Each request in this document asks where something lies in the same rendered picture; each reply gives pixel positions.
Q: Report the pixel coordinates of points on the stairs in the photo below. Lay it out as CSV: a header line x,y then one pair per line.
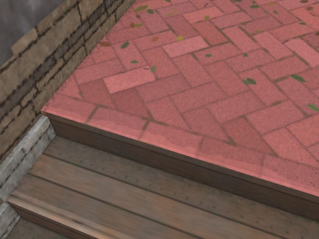
x,y
90,183

